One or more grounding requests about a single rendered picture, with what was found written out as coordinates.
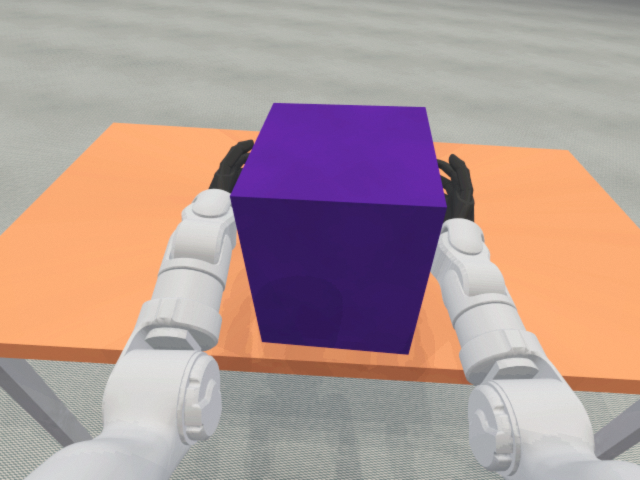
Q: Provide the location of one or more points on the right robot forearm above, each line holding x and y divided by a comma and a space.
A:
494, 342

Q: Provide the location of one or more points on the table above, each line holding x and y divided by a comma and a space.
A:
78, 264

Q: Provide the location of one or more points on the robot right hand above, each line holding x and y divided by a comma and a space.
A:
459, 201

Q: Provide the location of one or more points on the robot left upper arm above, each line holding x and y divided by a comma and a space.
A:
158, 404

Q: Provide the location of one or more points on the carton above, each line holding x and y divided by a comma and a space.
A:
339, 210

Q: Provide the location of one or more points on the left robot forearm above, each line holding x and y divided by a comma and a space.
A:
183, 313

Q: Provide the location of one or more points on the robot right upper arm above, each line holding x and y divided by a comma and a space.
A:
536, 429

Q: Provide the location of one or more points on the robot left hand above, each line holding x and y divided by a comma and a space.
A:
229, 170

